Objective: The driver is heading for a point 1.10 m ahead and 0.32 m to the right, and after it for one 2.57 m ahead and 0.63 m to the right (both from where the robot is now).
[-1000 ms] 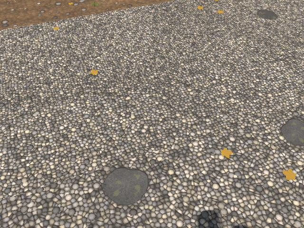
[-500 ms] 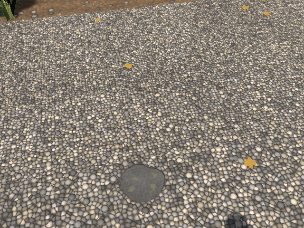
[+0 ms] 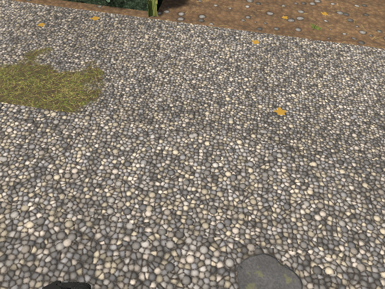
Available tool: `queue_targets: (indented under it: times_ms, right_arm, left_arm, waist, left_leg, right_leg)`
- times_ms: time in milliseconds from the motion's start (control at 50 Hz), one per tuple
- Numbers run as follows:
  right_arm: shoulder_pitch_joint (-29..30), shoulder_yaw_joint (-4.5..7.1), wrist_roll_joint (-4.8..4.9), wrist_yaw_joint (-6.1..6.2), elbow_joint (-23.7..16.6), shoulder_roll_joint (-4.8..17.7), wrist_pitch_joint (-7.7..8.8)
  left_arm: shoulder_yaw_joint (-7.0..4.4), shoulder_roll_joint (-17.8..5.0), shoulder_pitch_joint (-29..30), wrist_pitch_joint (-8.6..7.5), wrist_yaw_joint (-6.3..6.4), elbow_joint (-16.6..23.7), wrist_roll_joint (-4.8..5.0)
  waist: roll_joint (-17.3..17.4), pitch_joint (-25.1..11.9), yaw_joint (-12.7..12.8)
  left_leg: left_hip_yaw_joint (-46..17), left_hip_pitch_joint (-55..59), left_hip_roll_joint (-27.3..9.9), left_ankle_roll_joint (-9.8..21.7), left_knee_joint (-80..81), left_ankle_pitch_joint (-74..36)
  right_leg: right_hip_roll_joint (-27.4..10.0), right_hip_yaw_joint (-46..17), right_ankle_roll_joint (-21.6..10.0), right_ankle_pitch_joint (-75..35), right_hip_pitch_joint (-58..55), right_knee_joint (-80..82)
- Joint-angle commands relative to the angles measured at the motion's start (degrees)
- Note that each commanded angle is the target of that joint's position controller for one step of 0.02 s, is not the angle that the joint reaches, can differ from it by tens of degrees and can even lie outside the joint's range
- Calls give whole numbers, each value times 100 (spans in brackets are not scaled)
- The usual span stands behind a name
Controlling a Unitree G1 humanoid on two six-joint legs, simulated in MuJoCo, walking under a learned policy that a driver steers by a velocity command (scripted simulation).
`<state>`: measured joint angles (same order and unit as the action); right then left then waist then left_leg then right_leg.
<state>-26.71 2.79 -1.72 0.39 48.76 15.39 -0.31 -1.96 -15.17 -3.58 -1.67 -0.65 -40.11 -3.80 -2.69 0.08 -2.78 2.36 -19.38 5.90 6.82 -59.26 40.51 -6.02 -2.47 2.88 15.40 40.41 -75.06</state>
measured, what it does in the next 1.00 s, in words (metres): goes down, turning right: right foot 0.18 m lower, then left foot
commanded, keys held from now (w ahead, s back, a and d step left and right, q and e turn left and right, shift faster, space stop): w+q+shift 0.06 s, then w+e+shift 0.94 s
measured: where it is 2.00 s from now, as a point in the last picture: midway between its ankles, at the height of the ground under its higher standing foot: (249, 130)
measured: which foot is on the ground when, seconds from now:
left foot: down 0.00-0.24, up 0.26-0.56, down 0.58-1.00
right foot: up 0.00-0.22, down 0.24-0.58, up 0.60-1.00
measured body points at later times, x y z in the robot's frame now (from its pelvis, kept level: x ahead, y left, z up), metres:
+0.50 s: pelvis +0.39 +0.03 -0.12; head +0.41 +0.04 +0.33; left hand +0.26 +0.27 -0.25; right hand +0.67 -0.15 -0.17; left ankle +0.56 +0.20 -0.81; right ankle +0.28 -0.06 -0.85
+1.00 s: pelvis +0.81 +0.01 -0.17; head +0.83 -0.01 +0.28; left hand +1.15 +0.12 -0.23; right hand +0.58 -0.18 -0.30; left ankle +0.62 +0.20 -0.84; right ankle +0.97 -0.16 -0.85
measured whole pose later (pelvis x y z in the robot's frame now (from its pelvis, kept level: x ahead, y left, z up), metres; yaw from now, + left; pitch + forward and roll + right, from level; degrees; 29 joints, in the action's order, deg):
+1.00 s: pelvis +0.81 +0.01 -0.17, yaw -27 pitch +0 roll +2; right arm -32.3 2.7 -1.8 1.7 59.2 16.5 8.2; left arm -4.2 -18.8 2.1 -0.8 -6.3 -41.0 -2.0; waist -1.3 3.3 -4.8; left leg 19.5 13.2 -3.2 -5.1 -29.2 39.7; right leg -3.0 6.7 -9.1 -31.9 39.7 -37.8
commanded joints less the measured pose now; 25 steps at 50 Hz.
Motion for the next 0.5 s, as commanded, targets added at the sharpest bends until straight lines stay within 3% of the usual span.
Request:
queue_targets:
  times_ms: [20,40,60,100,140,180,200,220,240,260,280,300,320,340,360,380,400,420,460,500]
  right_arm:
    - [605,305,77,90,-472,1093,402]
    - [625,268,131,85,-456,968,389]
    - [683,251,174,81,-411,896,351]
    - [481,254,141,25,-345,815,353]
    - [-12,228,10,47,-111,568,380]
    - [-309,195,-133,153,51,492,298]
    - [-196,212,-197,214,32,585,215]
    - [133,232,-156,164,-69,632,200]
    - [727,282,-2,89,-221,641,215]
    - [1359,118,-118,-10,-525,-23,313]
    - [743,-40,-31,-27,-961,-284,407]
    - [777,-144,-123,-15,-1004,-180,462]
    - [1450,-129,-284,37,-1259,203,536]
    - [2374,26,-304,35,-1288,767,507]
    - [2593,-57,-238,-44,-1447,633,433]
    - [2573,-97,-183,-138,-1440,677,408]
    - [2549,-165,-188,-217,-1391,513,398]
    - [2452,-232,-61,-275,-1311,321,386]
    - [2547,-257,84,-291,-1187,249,365]
    - [2877,-219,81,-207,-1227,327,365]
  left_arm:
    - [-142,-688,701,-73,-68,470,60]
    - [-95,-431,527,-102,-170,373,70]
    - [-68,-290,220,-65,-214,221,201]
    - [-26,-211,13,-54,-268,88,269]
    - [-33,-168,240,-68,-164,91,299]
    - [-97,-196,-13,-126,-2,-42,289]
    - [-186,-347,-814,-98,92,-332,280]
    - [-325,-524,-1917,-22,129,-704,248]
    - [-444,-671,-3065,8,83,-1020,186]
    - [-391,-607,-3557,-1,-90,-1249,325]
    - [-277,-420,-3335,-47,-199,-1168,264]
    - [-432,-697,-3076,-49,-154,-1196,242]
    - [-506,-955,-2573,-153,31,-1154,318]
    - [-324,-453,-2086,-295,144,-1084,301]
    - [-229,-454,-1930,-358,218,-1185,269]
    - [-215,-410,-1710,-397,258,-1128,203]
    - [-229,-459,-1695,-425,249,-1091,212]
    - [-265,-573,-1706,-420,188,-1082,274]
    - [-360,-786,-1885,-427,53,-970,423]
    - [-363,-741,-2335,-355,4,-1023,492]
  waist:
    - [227,808,336]
    - [187,468,334]
    - [354,288,450]
    - [449,231,322]
    - [620,432,10]
    - [538,543,-18]
    - [636,485,313]
    - [508,37,838]
    - [87,-219,1512]
    - [-513,-252,1516]
    - [-677,-319,636]
    - [-1106,-474,729]
    - [-962,-71,612]
    - [337,844,430]
    - [238,1221,116]
    - [144,1356,-29]
    - [-111,1206,-46]
    - [-246,920,-106]
    - [-191,730,73]
    - [64,746,334]
  left_leg:
    - [-2849,-1372,-886,1079,2643,-1323]
    - [-2589,-1480,-696,1018,2447,-1379]
    - [-2315,-1636,-597,916,2143,-1478]
    - [-1913,-1110,-527,746,1827,-1514]
    - [-1760,-163,-524,575,1266,-1688]
    - [-1639,1121,-607,590,426,-3193]
    - [-1528,1533,-641,621,-587,-4521]
    - [-1087,1447,-572,545,-1723,-5717]
    - [-586,-312,-197,392,-4391,-4530]
    - [-74,-2459,266,331,-5824,-281]
    - [-642,-3736,-173,353,-5091,-717]
    - [-603,-4721,-349,164,-5090,-830]
    - [-1057,-5240,-768,18,-3875,-1512]
    - [-1270,-4871,-1183,-418,-2720,-2148]
    - [-1086,-3894,-1255,-727,-1248,-2462]
    - [-1020,-2841,-1361,-920,-128,-3070]
    - [-796,-1691,-1304,-966,430,-3773]
    - [-599,-519,-1200,-932,785,-4006]
    - [-272,461,-972,-874,1244,-3991]
    - [-223,211,-806,-804,1961,-3763]
  right_leg:
    - [372,227,-143,-2522,-170,2206]
    - [557,313,-211,-3359,-1089,2537]
    - [684,327,-251,-3762,-1845,2740]
    - [731,488,-371,-3803,-2282,3463]
    - [634,535,-381,-3690,-2196,4203]
    - [376,439,-566,-3487,-1950,5351]
    - [198,245,-754,-3172,-2153,6009]
    - [322,451,-940,-3130,-3146,6195]
    - [-66,-43,-1597,-3078,-4836,6128]
    - [-256,-344,-1498,-3509,-5993,4522]
    - [-655,-1480,-1556,-3541,-6443,3841]
    - [-1251,-3035,-2422,-833,-6557,4736]
    - [-1920,-4410,-2645,2062,-5881,5926]
    - [-1565,-4323,-2317,2344,-4491,6412]
    - [-920,-3739,-2195,1972,-3030,6591]
    - [-528,-3109,-2098,1303,-1968,6684]
    - [-212,-2518,-1997,334,-1181,6648]
    - [-44,-2050,-1900,-427,-585,6654]
    - [34,-1844,-1800,-1178,-536,6733]
    - [-7,-1969,-1683,-1596,-1633,6415]
Velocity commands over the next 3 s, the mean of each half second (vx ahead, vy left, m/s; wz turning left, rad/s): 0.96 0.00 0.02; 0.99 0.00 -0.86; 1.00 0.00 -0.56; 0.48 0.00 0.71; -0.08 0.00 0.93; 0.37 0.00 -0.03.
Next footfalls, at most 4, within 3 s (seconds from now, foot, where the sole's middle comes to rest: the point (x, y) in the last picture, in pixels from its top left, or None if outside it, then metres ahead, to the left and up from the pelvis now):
0.24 right None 0.32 -0.06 -0.88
0.58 left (130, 265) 0.65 0.20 -0.88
1.10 right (203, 211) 1.00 -0.12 -1.06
1.40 left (213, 149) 1.40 -0.20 -1.06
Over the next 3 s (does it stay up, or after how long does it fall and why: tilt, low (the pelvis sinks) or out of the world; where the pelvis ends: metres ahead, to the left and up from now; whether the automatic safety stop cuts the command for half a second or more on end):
stays up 1.69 -0.61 -0.48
